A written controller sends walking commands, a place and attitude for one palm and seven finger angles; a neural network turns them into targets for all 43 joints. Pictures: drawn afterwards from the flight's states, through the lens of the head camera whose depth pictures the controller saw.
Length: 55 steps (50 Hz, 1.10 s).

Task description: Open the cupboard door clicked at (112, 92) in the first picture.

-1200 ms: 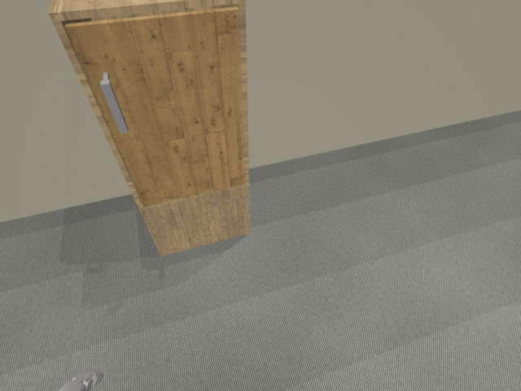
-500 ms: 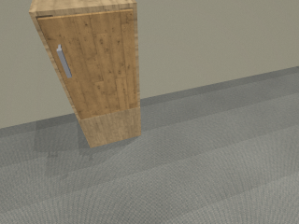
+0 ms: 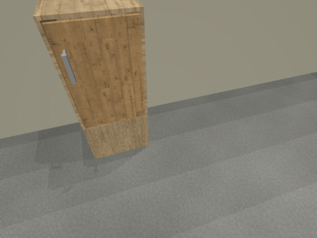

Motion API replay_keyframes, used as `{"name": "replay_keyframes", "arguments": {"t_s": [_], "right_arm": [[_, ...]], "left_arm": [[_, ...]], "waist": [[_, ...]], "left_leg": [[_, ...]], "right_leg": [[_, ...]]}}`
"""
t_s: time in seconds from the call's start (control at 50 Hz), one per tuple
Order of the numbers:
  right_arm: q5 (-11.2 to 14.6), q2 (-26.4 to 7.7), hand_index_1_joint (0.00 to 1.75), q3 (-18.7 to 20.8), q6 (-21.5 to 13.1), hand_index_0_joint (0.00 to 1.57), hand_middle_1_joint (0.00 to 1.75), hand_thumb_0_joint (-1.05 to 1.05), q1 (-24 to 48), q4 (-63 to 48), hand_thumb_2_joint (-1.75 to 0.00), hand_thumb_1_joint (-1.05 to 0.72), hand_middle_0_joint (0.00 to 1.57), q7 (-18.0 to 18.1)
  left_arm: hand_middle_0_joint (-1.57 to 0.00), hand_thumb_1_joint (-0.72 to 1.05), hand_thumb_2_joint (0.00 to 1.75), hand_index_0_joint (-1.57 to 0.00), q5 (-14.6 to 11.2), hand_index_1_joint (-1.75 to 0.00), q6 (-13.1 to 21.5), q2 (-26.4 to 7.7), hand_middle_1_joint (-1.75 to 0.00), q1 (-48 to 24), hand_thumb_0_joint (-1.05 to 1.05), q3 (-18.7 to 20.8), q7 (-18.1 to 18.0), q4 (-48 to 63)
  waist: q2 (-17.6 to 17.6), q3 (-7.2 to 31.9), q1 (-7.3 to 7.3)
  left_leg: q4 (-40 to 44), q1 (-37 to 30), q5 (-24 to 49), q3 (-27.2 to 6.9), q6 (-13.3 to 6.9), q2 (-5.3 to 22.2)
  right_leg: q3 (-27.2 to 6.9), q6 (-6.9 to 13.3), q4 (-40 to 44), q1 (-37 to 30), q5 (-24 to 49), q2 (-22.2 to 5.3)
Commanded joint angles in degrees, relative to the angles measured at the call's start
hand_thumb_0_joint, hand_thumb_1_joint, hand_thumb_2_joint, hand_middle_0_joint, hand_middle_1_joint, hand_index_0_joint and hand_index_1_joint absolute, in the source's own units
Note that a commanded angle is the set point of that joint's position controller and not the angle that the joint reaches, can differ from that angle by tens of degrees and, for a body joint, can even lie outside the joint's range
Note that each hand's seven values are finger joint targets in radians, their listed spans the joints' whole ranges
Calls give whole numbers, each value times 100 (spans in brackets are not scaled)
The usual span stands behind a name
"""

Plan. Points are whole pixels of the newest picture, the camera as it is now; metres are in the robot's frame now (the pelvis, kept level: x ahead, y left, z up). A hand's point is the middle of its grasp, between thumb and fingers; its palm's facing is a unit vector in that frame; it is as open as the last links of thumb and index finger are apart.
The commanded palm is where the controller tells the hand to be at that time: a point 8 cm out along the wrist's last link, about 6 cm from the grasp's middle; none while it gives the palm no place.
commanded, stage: look at it before walking up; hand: left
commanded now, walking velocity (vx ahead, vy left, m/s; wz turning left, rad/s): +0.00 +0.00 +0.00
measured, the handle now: (69, 67) +0.74 +0.42 +0.02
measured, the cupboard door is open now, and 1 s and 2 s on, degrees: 0 0 0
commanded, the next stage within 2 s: turn to face it in 0.24 s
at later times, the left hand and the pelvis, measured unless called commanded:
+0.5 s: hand out of the picture +0.07 +0.25 -0.16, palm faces +0.01 -0.94 -0.33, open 7.4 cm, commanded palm none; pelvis +0.00 +0.00 +0.00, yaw +2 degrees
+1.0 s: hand out of the picture -0.02 +0.24 -0.18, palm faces +0.23 -0.95 -0.21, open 7.4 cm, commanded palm none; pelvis -0.03 +0.03 +0.00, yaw +13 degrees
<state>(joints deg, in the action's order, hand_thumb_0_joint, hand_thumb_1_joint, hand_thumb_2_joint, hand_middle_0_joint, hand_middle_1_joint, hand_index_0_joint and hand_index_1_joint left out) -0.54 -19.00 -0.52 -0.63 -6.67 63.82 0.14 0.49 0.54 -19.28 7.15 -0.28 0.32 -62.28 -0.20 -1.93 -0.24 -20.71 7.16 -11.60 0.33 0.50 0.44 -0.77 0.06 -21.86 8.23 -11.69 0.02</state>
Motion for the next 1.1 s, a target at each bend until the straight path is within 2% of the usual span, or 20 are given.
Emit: {"name": "replay_keyframes", "arguments": {"t_s": [0.0, 0.34, 0.42, 0.46, 0.5, 0.54, 0.6, 0.64, 0.66, 0.68, 0.7, 0.72, 0.74, 0.76, 0.78, 0.8, 0.86, 0.9, 0.96, 1.08], "right_arm": [[5, -1167, 30, 247, -136, 20, 30, 0, 275, -330, -90, -90, 20, 71], [12, -1200, 30, 242, -141, 20, 30, 0, 273, -319, -90, -90, 20, 71], [-7, -609, 30, 152, -5, 20, 30, 0, 17, -379, -90, -90, 20, 43], [-11, -511, 30, 160, 82, 20, 30, 0, -88, -450, -90, -90, 20, 34], [-18, -481, 30, 208, 135, 20, 30, 0, -151, -597, -90, -90, 20, 21], [-13, -435, 30, 270, 190, 20, 30, 0, -237, -738, -90, -90, 20, 13], [-22, -253, 30, 372, 266, 20, 30, 0, -354, -912, -90, -90, 20, 9], [9, -78, 30, 390, 243, 20, 30, 0, -592, -903, -90, -90, 20, -23], [6, -43, 30, 380, 218, 20, 30, 0, -781, -870, -90, -90, 20, -33], [-20, -128, 30, 401, 174, 20, 30, 0, -1010, -837, -90, -90, 20, -36], [-96, -565, 30, 480, 122, 20, 30, 0, -1142, -910, -90, -90, 20, -21], [-100, -713, 30, 534, 118, 20, 30, 0, -1249, -874, -90, -90, 20, 16], [-78, -673, 30, 531, 115, 20, 30, 0, -1148, -895, -90, -90, 20, 71], [-81, -561, 30, 506, 111, 20, 30, 0, -927, -953, -90, -90, 20, 103], [-79, -419, 30, 478, 82, 20, 30, 0, -767, -995, -90, -90, 20, 115], [-76, -355, 30, 473, 54, 20, 30, 0, -750, -1012, -90, -90, 20, 132], [-49, -199, 30, 477, 40, 20, 30, 0, -911, -928, -90, -90, 20, 159], [-52, -176, 30, 490, 53, 20, 30, 0, -1061, -872, -90, -90, 20, 177], [-63, -154, 30, 519, 89, 20, 30, 0, -1072, -832, -90, -90, 20, 172], [-76, -178, 30, 565, 146, 20, 30, 0, -879, -820, -90, -90, 20, 118]], "left_arm": [[-20, 90, 90, -20, 19, -30, 108, -1169, -30, -213, 0, 225, -102, 375], [-20, 90, 90, -20, 18, -30, 101, -1190, -30, -187, 0, 232, -99, 323], [-20, 90, 90, -20, 5, -30, -53, -674, -30, 131, 0, 184, -166, 357], [-20, 90, 90, -20, 12, -30, -115, -615, -30, 245, 0, 196, -196, 426], [-20, 90, 90, -20, 26, -30, -143, -685, -30, 321, 0, 258, -217, 541], [-20, 90, 90, -20, 37, -30, -157, -818, -30, 398, 0, 330, -231, 699], [-20, 90, 90, -20, 102, -30, -157, -825, -30, 353, 0, 395, -273, 936], [-20, 90, 90, -20, 126, -30, -146, -754, -30, 187, 0, 418, -265, 1044], [-20, 90, 90, -20, 95, -30, -155, -724, -30, 201, 0, 416, -251, 1072], [-20, 90, 90, -20, 55, -30, -185, -582, -30, 208, 0, 408, -238, 1122], [-20, 90, 90, -20, 5, -30, -242, -198, -30, 325, 0, 365, -208, 1253], [-20, 90, 90, -20, 38, -30, -266, -72, -30, 49, 0, 323, -250, 1347], [-20, 90, 90, -20, 43, -30, -309, -122, -30, 26, 0, 363, -256, 1302], [-20, 90, 90, -20, 58, -30, -295, -110, -30, 44, 0, 400, -219, 1210], [-20, 90, 90, -20, 74, -30, -270, -89, -30, 187, 0, 400, -185, 1117], [-20, 90, 90, -20, 74, -30, -255, 27, -30, 344, 0, 393, -168, 1039], [-20, 90, 90, -20, 51, -30, -250, 199, -30, 482, 0, 377, -164, 939], [-20, 90, 90, -20, 46, -30, -249, 284, -30, 385, 0, 366, -164, 944], [-20, 90, 90, -20, 34, -30, -260, 374, -30, 405, 0, 362, -182, 939], [-20, 90, 90, -20, 10, -30, -193, 430, -30, 841, 0, 338, -228, 810]], "waist": [[18, 363, 25], [65, 304, 40], [97, 408, 71], [1, 345, 93], [-226, 370, 110], [-615, 449, 107], [-1134, 212, 77], [-1007, 165, -88], [-847, 255, -149], [-249, 331, -245], [1332, 260, -244], [1725, 155, -355], [1298, 106, -273], [949, -13, -162], [571, 95, -55], [488, 270, -28], [723, 519, -98], [608, 499, -169], [804, 411, -192], [833, 442, -20]], "left_leg": [[362, -102, 599, -539, -194, 632], [393, -35, 720, -595, -200, 632], [-10, 284, 1156, -620, -150, 587], [-262, 601, 1167, -637, -125, 529], [-626, 917, 1056, -618, -111, 397], [-1311, 1047, 650, -403, -47, 168], [-2480, 1309, -1440, -40, 36, 63], [-2004, 1097, -1359, 92, 72, 169], [-1413, 682, -759, 185, 64, 157], [-722, 142, 194, -130, -50, 349], [24, 47, 1304, -1865, -587, 1441], [712, 417, 1214, -2627, -1096, 1972], [822, 696, 490, -2691, -1187, 1910], [776, 773, 130, -2466, -1159, 1729], [670, 630, 214, -2219, -1111, 1584], [577, 379, 543, -1912, -1063, 1425], [413, -79, 1181, -1519, -1057, 1208], [395, -207, 1369, -1630, -1115, 1247], [440, -57, 1165, -1728, -1117, 1248], [290, 379, 1055, -1879, -975, 1062]], "right_leg": [[-595, 152, 423, 41, 620, -668], [-504, 125, 407, -29, 685, -677], [-270, 1, -55, -91, 937, -766], [-246, -10, -201, -79, 971, -844], [-332, 94, -253, -112, 957, -1047], [-609, 396, -95, -9, 958, -1519], [-769, 973, 77, 371, 1444, -2167], [-370, 885, -329, 431, 1948, -2031], [-96, 664, -662, 591, 1790, -1901], [263, 316, -1279, 1045, 1129, -1549], [803, -226, -2421, 1839, -711, -625], [486, -252, -3464, 1924, -2374, -304], [17, -193, -3935, 2005, -2150, -418], [-76, -182, -4133, 2098, -1799, -474], [-65, -212, -4167, 2165, -1516, -517], [-10, -258, -4114, 2162, -1336, -501], [127, -329, -3641, 2045, -1245, -415], [145, -352, -3300, 1980, -1361, -361], [173, -345, -2818, 1747, -1417, -301], [228, -225, -1384, 761, -1036, -95]]}}
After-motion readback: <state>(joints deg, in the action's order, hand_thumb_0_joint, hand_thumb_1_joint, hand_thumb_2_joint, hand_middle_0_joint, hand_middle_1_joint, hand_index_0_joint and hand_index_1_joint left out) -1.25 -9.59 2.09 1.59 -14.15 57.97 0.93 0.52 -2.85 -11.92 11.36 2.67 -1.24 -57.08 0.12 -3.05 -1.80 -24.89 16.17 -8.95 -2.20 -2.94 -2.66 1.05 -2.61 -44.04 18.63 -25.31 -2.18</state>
